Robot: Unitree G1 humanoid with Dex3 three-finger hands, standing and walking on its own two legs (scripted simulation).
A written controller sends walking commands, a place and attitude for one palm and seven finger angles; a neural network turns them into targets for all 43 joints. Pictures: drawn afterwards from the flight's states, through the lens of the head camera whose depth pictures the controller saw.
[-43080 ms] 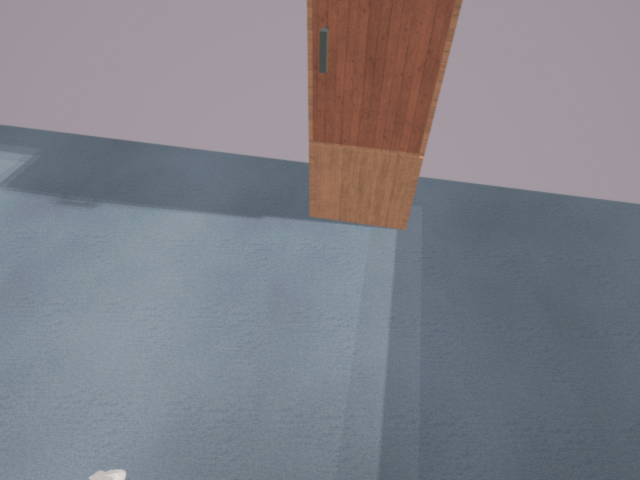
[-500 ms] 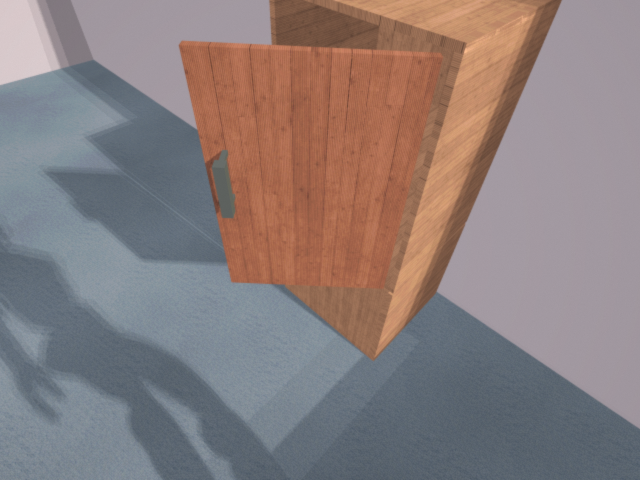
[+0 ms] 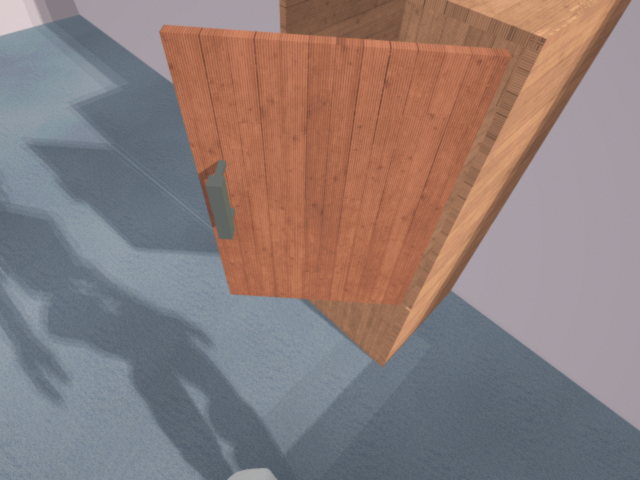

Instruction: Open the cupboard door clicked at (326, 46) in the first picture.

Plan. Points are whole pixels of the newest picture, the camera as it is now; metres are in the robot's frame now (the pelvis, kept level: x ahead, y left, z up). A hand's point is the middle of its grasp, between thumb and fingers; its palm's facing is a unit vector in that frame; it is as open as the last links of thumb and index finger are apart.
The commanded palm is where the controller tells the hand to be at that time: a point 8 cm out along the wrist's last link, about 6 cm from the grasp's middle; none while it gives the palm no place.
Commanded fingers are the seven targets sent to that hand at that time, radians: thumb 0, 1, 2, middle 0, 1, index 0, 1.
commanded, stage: come to a stop and stand still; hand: left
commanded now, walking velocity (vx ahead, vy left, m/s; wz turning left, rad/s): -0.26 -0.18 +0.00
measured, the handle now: (224, 200) +0.49 +0.20 +0.02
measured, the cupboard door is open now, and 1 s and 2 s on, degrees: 42 42 42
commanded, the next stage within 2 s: look again from close up in 0.72 s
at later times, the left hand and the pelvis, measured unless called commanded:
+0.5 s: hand out of the picture +0.05 +0.16 -0.15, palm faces -0.01 -0.97 -0.24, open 7.4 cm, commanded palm none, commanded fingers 0.00 0.90 0.90 -0.20 -0.30 -0.20 -0.30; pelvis -0.03 -0.02 +0.01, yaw -1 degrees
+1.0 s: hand out of the picture -0.04 +0.15 -0.17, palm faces +0.02 -0.98 -0.21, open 7.4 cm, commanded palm none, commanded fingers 0.00 0.90 0.90 -0.20 -0.30 -0.20 -0.30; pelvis -0.03 -0.02 +0.01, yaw +0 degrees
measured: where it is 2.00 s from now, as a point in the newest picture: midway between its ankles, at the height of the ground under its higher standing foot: outside the picture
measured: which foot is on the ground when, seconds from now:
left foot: down 0.00-1.00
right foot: down 0.00-0.00, up 0.02-0.42, down 0.44-1.00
